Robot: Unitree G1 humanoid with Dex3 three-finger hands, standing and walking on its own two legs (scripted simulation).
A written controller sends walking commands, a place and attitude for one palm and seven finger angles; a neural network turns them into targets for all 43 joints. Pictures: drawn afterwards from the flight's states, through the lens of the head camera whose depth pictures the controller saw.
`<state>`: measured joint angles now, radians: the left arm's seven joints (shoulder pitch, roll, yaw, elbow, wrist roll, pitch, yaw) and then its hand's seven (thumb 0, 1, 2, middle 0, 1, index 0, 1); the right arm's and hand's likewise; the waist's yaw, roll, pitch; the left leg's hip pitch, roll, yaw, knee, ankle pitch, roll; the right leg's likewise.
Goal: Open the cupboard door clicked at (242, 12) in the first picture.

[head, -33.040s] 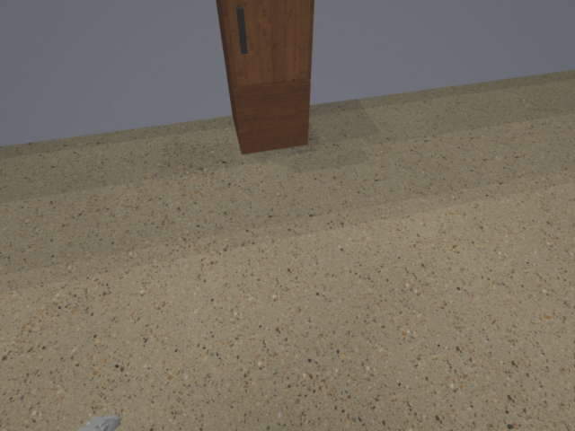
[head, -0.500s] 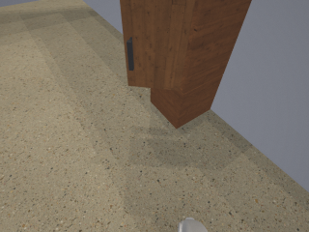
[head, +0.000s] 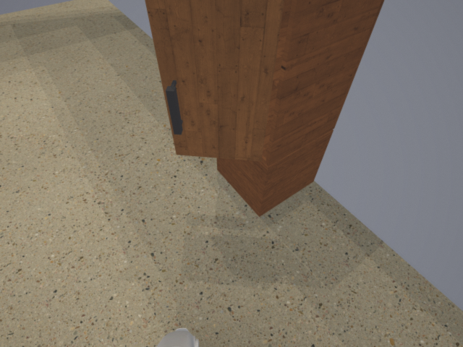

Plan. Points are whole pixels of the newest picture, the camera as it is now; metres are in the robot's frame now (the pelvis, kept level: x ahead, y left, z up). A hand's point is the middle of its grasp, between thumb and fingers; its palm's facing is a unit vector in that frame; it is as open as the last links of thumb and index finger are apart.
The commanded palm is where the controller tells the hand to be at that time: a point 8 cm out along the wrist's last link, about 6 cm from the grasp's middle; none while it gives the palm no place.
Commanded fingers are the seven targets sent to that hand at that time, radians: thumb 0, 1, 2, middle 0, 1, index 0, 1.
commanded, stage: take the last steps up to it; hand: left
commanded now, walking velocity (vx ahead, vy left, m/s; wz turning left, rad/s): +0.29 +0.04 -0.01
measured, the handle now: (176, 107) +0.81 +0.23 -0.10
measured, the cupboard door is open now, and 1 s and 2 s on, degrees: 49 49 49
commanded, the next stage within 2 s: come to a stop and stand still in 0.36 s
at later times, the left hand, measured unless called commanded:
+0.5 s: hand (147, 301) +0.23 +0.20 -0.17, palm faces -0.02 -0.97 -0.25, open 7.3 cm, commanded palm none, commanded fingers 0.00 0.90 0.90 -0.20 -0.30 -0.20 -0.30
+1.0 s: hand (146, 282) +0.28 +0.21 -0.18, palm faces +0.02 -0.97 -0.23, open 7.4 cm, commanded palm none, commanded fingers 0.00 0.90 0.90 -0.20 -0.30 -0.20 -0.30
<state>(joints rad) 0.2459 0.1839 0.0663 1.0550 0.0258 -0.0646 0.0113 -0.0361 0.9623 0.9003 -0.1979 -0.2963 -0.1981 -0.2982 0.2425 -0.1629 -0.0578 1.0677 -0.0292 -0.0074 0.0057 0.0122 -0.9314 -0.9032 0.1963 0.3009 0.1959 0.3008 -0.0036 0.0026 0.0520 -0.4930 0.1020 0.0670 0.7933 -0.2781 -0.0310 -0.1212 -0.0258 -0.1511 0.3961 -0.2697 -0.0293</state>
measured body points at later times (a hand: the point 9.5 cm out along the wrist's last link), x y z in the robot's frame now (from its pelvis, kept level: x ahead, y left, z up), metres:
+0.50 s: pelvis +0.17 +0.01 -0.01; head +0.19 -0.01 +0.43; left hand +0.24 +0.25 -0.15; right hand +0.14 -0.21 -0.18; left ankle +0.14 +0.14 -0.74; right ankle +0.20 -0.09 -0.75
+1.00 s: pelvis +0.21 +0.02 -0.01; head +0.26 +0.02 +0.44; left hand +0.28 +0.26 -0.16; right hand +0.29 -0.22 -0.16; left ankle +0.25 +0.13 -0.74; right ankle +0.15 -0.10 -0.70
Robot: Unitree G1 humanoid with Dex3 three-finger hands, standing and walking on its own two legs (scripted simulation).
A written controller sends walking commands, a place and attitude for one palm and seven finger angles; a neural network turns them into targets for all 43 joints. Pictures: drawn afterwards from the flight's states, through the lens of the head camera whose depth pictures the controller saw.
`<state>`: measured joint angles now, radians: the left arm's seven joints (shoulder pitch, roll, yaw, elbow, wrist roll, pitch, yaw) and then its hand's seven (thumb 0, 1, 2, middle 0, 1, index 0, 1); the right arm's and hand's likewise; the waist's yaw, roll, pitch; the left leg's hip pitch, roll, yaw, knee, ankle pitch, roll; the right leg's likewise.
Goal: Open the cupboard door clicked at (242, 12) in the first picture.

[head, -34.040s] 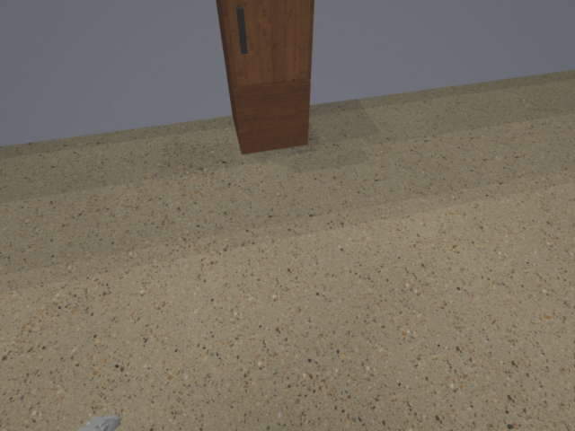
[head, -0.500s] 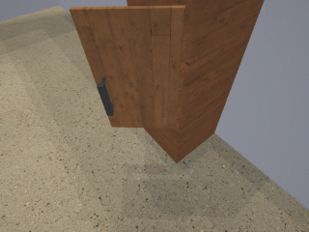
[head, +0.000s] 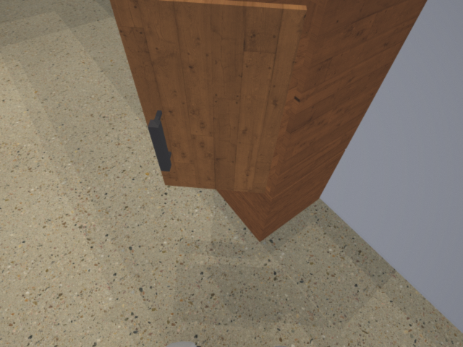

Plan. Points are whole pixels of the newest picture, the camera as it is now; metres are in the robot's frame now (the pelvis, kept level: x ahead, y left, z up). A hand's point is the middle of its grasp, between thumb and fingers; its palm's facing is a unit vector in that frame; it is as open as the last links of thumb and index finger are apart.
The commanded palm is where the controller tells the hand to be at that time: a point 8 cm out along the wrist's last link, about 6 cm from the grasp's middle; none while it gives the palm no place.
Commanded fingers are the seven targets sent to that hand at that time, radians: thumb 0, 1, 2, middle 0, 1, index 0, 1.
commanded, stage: come to a stop and stand still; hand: left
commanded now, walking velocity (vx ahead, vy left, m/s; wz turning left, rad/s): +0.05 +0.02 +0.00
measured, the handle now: (162, 141) +0.59 +0.23 -0.09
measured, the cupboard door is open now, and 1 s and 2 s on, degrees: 49 49 49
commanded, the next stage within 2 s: look again from close up in 0.38 s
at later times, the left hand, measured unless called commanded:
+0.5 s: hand out of the picture +0.01 +0.16 -0.17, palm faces +0.01 -0.98 -0.22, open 7.4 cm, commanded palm none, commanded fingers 0.00 0.90 0.90 -0.20 -0.30 -0.20 -0.30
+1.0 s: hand out of the picture -0.03 +0.16 -0.18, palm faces +0.02 -0.98 -0.17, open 7.4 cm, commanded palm none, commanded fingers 0.00 0.90 0.90 -0.20 -0.30 -0.20 -0.30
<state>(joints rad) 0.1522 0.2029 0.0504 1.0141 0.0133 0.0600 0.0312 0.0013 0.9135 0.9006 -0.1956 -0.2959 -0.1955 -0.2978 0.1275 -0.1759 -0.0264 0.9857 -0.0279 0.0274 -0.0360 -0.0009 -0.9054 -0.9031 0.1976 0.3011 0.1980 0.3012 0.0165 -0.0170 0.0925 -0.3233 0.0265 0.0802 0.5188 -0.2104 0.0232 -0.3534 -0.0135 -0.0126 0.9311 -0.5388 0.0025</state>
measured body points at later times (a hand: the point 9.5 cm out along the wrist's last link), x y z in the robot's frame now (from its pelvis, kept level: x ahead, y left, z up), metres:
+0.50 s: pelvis -0.02 -0.02 -0.01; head -0.03 -0.02 +0.44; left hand +0.01 +0.21 -0.16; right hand +0.00 -0.25 -0.16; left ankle +0.04 +0.11 -0.73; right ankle -0.05 -0.13 -0.73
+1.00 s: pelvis -0.01 -0.01 +0.00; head -0.01 -0.01 +0.45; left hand -0.03 +0.21 -0.16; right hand +0.00 -0.24 -0.15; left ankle +0.04 +0.11 -0.73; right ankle -0.05 -0.13 -0.73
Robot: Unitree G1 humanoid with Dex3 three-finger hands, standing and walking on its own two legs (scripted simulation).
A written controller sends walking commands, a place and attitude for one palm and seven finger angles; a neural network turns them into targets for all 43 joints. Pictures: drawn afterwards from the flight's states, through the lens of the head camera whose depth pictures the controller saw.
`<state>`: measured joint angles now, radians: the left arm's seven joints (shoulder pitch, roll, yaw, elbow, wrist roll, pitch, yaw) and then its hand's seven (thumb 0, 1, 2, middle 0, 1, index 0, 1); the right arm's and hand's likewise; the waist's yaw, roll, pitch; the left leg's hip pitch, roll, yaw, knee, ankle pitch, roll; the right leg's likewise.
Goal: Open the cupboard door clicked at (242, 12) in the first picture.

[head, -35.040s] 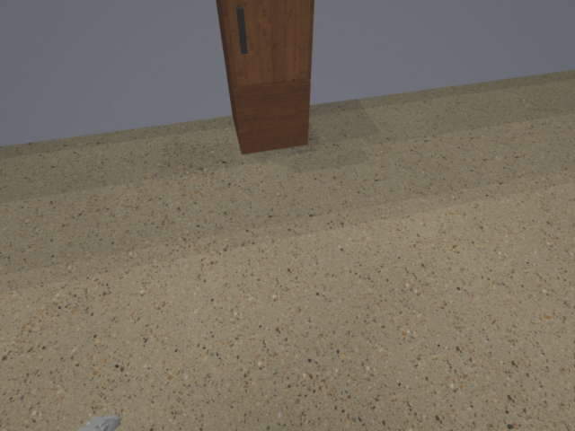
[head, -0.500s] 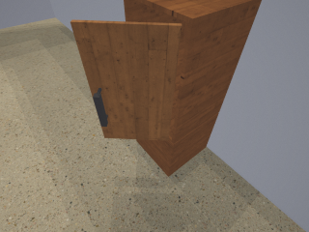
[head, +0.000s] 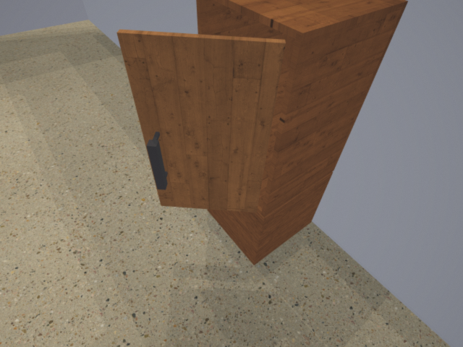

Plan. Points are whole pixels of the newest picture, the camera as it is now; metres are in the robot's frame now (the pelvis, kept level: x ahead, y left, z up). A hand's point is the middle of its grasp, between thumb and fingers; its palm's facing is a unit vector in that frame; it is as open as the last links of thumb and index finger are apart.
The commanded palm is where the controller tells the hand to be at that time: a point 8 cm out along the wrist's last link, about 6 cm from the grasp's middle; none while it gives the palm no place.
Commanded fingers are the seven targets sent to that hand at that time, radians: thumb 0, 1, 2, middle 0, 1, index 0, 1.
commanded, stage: shuffle to correct the standing spot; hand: left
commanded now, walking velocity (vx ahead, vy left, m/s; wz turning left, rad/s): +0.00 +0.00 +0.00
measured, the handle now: (159, 161) +0.60 +0.24 -0.09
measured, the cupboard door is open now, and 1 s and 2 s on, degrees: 49 49 49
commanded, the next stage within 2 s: come to a stop and stand still in 0.26 s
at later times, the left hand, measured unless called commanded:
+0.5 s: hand out of the picture +0.02 +0.20 -0.18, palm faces +0.01 -0.98 -0.19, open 7.4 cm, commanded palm none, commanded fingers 0.00 0.90 0.90 -0.20 -0.30 -0.20 -0.30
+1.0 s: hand out of the picture +0.11 +0.19 -0.16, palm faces -0.03 -0.97 -0.24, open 7.3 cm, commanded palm none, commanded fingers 0.00 0.90 0.90 -0.20 -0.30 -0.20 -0.30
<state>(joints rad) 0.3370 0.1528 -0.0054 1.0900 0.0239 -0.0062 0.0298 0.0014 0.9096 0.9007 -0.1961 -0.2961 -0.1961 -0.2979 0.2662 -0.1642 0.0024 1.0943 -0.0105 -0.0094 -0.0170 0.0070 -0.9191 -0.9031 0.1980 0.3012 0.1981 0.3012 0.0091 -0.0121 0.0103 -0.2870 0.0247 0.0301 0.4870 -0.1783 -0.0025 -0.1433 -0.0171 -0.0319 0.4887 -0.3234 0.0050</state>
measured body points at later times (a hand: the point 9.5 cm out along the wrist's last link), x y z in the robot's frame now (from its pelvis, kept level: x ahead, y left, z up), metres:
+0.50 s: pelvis +0.05 +0.02 -0.01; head +0.07 +0.03 +0.44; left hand +0.02 +0.25 -0.17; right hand +0.04 -0.20 -0.16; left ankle +0.05 +0.12 -0.74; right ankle +0.00 -0.09 -0.71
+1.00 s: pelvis +0.05 +0.01 +0.00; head +0.05 -0.01 +0.45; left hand +0.11 +0.24 -0.14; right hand +0.07 -0.22 -0.16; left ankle +0.05 +0.12 -0.74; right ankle +0.05 -0.09 -0.74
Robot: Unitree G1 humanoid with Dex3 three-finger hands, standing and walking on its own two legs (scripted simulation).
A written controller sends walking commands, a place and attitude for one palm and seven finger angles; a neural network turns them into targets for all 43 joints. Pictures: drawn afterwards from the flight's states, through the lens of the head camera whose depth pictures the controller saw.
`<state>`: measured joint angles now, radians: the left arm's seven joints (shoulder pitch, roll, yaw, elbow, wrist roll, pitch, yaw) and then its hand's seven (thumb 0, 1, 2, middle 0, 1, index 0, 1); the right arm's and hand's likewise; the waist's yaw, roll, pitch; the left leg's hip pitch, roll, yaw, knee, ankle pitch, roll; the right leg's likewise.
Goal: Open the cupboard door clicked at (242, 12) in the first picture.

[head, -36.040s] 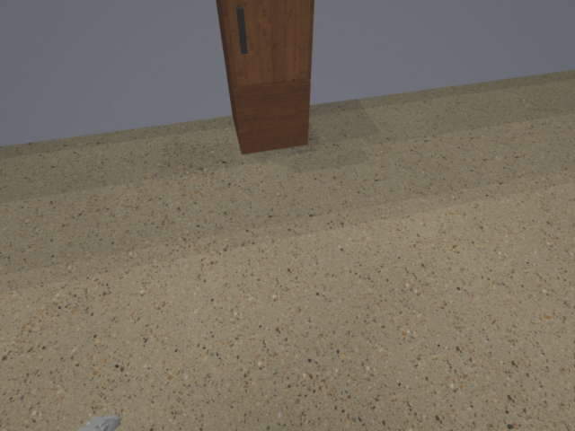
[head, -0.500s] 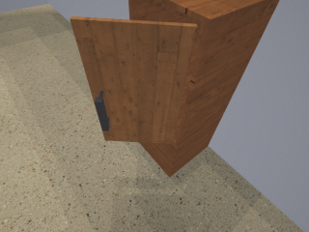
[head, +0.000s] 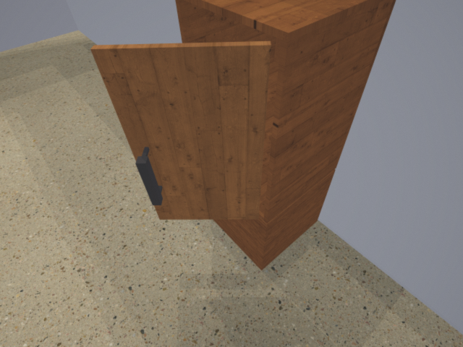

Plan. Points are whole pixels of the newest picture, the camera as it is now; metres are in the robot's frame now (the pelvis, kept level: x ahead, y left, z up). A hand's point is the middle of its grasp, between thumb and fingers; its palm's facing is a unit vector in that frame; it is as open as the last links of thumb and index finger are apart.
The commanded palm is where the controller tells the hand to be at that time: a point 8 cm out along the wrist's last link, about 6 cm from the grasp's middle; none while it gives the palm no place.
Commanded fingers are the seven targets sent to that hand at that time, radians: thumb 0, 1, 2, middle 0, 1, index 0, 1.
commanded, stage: come to a stop and stand still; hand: left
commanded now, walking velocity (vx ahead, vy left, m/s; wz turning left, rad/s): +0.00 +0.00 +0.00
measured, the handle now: (152, 176) +0.55 +0.25 -0.09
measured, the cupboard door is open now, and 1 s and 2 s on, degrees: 49 49 49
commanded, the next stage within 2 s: look again from close up in 0.64 s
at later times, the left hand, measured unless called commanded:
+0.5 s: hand out of the picture +0.04 +0.18 -0.16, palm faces -0.01 -0.97 -0.24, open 7.4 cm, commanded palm none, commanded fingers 0.00 0.90 0.90 -0.20 -0.30 -0.20 -0.30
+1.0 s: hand out of the picture +0.07 +0.19 -0.16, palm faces +0.00 -0.97 -0.26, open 7.4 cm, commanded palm none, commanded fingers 0.00 0.90 0.90 -0.20 -0.30 -0.20 -0.30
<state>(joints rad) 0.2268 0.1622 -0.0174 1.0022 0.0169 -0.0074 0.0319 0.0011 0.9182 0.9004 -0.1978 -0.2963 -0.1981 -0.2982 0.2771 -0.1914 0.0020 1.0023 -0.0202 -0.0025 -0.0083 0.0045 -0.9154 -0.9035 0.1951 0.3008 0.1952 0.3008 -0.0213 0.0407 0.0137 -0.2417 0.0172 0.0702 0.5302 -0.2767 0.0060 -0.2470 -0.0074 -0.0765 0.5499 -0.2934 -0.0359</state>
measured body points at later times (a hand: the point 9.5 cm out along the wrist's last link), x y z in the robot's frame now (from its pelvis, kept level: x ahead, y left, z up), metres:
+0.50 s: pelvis +0.02 -0.01 +0.01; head +0.04 -0.02 +0.46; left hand +0.04 +0.23 -0.14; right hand +0.05 -0.25 -0.15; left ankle +0.01 +0.11 -0.73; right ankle +0.00 -0.09 -0.73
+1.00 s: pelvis +0.03 -0.02 +0.01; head +0.04 -0.02 +0.46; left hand +0.07 +0.24 -0.14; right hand +0.07 -0.26 -0.15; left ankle +0.01 +0.11 -0.73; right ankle +0.00 -0.09 -0.73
